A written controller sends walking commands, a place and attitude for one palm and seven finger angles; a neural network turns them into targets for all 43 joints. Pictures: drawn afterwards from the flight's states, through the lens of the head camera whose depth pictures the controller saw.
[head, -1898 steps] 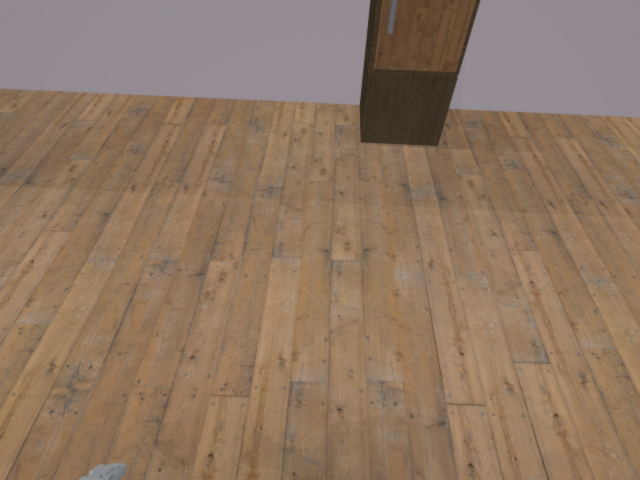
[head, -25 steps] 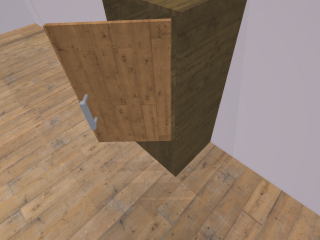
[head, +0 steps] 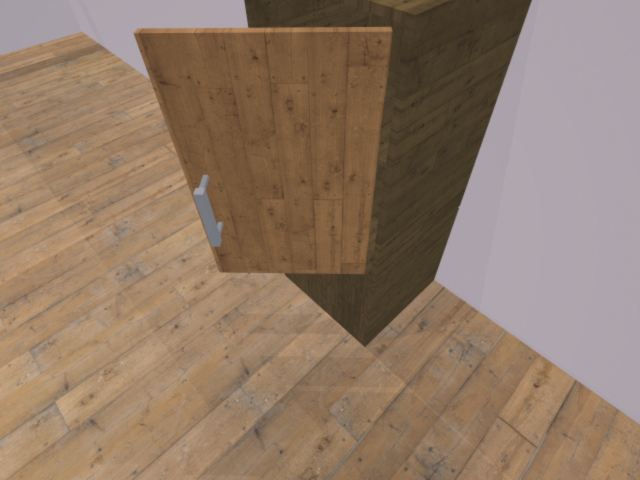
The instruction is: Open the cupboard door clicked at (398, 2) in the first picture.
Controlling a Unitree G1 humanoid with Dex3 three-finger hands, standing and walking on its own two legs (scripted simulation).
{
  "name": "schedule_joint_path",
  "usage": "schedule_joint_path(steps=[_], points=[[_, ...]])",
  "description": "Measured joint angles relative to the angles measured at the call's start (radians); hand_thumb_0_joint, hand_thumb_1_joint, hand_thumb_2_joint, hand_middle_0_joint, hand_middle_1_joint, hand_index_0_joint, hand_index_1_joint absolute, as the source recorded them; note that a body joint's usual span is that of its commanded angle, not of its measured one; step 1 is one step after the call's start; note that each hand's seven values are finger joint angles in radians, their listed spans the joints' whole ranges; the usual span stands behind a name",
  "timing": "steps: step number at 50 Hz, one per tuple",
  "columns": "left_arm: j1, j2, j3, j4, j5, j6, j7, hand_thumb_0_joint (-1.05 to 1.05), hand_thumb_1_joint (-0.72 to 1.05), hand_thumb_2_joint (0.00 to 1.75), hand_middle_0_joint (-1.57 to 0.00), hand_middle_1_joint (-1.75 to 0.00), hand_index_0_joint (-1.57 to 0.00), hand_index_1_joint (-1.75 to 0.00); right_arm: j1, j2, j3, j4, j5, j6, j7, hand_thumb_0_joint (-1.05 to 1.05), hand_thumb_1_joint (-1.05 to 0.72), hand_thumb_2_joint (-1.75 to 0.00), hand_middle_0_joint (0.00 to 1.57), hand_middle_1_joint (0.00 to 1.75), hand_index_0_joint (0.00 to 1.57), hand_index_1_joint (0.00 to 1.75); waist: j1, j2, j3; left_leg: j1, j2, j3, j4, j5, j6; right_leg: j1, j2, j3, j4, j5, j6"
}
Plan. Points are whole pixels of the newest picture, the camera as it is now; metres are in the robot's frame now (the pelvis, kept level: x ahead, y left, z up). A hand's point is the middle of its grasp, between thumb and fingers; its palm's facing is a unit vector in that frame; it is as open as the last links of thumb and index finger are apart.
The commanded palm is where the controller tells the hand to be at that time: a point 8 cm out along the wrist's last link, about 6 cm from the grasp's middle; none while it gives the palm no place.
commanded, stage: come to a stop and stand still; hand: left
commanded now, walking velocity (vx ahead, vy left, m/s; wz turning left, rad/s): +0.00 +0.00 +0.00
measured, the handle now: (210, 212) +0.61 +0.28 -0.09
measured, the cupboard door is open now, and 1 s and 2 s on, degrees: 45 45 45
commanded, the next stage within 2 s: look again from close up in 0.32 s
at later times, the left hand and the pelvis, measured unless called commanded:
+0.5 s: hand out of the picture +0.05 +0.18 -0.16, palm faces -0.03 -0.97 -0.22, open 7.4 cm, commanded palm none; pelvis +0.02 +0.00 +0.01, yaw -2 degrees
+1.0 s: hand out of the picture +0.05 +0.14 -0.17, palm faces +0.00 -0.98 -0.21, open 7.3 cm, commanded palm none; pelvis +0.03 -0.04 +0.01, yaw -1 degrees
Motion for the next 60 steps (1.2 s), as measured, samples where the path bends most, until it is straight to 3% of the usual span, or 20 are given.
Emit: schedule_joint_path(steps=[9,20,32,52,60], points=[[0.000,-0.004,-0.010,0.001,0.000,-0.007,-0.007,0.01,0.91,0.90,-0.20,-0.30,-0.20,-0.30,-0.005,-0.009,0.018,0.024,0.000,-0.021,0.002,0.00,-0.94,-0.90,0.20,0.30,0.20,0.30,-0.001,-0.003,-0.011,0.037,-0.023,0.031,-0.081,0.032,0.018,0.013,-0.016,0.033,-0.051,0.029,0.025],[-0.041,-0.014,-0.012,0.019,-0.005,-0.011,-0.006,0.01,0.91,0.90,-0.20,-0.30,-0.20,-0.30,0.026,0.004,0.024,0.106,0.002,-0.023,-0.004,0.00,-0.91,-0.90,0.20,0.30,0.20,0.30,-0.017,-0.019,0.018,0.066,-0.014,0.034,-0.105,0.030,0.007,0.035,-0.007,0.035,-0.065,0.024,0.042],[-0.059,-0.023,-0.007,0.040,-0.007,-0.019,-0.001,0.01,0.92,0.90,-0.20,-0.30,-0.20,-0.30,0.042,0.031,0.023,0.162,0.003,-0.023,-0.008,0.00,-0.91,-0.90,0.20,0.30,0.20,0.30,-0.027,-0.017,0.022,0.081,0.016,0.021,-0.110,0.020,-0.025,0.047,0.022,0.019,-0.061,0.004,0.018],[-0.030,-0.025,-0.005,0.061,-0.007,-0.032,-0.001,0.01,0.93,0.90,-0.20,-0.30,-0.20,-0.30,0.004,0.031,0.014,0.178,0.005,-0.021,-0.010,0.00,-0.91,-0.90,0.19,0.30,0.20,0.30,-0.016,-0.026,0.004,0.087,0.061,-0.012,-0.118,0.020,-0.071,0.068,0.063,-0.020,-0.079,-0.005,-0.025],[-0.016,-0.033,0.020,0.018,0.002,-0.027,-0.004,0.01,0.92,0.90,-0.21,-0.30,-0.20,-0.30,0.018,0.012,0.000,0.145,0.002,0.014,0.001,0.00,-0.91,-0.90,0.19,0.30,0.20,0.30,-0.003,-0.025,0.007,-0.007,0.056,-0.023,0.023,-0.049,-0.061,0.045,0.046,-0.059,-0.036,-0.035,-0.021]])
